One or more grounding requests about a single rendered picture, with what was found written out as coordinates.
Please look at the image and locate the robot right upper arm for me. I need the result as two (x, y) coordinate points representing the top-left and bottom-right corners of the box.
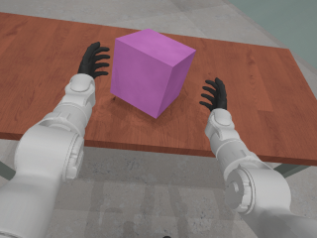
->
(224, 167), (317, 238)

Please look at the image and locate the left robot forearm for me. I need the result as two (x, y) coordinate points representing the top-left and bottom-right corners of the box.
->
(14, 73), (96, 171)

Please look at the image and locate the right robot hand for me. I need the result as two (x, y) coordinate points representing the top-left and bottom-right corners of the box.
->
(199, 77), (228, 112)

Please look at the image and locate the table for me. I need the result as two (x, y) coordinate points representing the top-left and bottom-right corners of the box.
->
(0, 12), (317, 180)

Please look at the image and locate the robot left upper arm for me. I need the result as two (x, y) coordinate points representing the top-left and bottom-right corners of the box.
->
(0, 124), (84, 238)

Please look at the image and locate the carton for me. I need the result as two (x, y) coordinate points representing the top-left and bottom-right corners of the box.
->
(110, 29), (196, 119)

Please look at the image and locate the right robot forearm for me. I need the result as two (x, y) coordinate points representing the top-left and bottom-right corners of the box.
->
(204, 108), (291, 203)

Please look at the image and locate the left robot hand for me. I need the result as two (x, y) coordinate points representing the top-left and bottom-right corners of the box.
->
(77, 42), (110, 79)

